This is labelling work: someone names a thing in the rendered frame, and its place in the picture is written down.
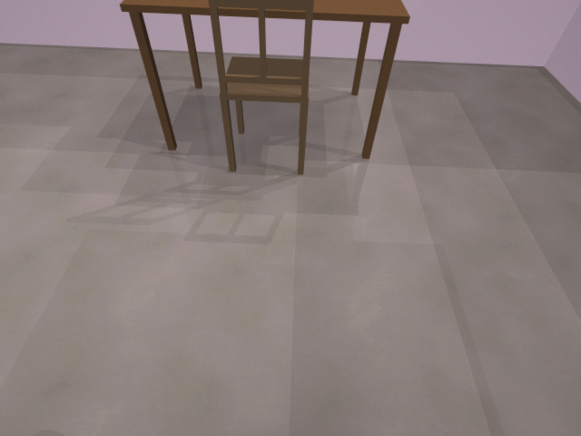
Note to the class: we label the chair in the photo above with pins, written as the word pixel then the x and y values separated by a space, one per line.
pixel 259 78

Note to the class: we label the table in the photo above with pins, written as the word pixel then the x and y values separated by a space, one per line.
pixel 392 12

